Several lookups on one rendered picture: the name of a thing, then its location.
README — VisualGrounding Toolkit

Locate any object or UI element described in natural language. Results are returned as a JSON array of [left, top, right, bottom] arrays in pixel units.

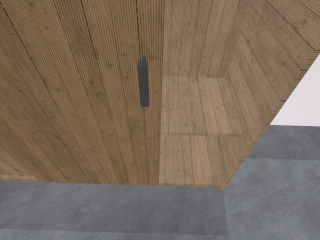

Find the wardrobe door
[[0, 0, 165, 186], [0, 146, 33, 176]]

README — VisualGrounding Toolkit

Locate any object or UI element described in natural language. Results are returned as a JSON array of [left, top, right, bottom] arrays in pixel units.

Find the handle
[[137, 55, 150, 107]]

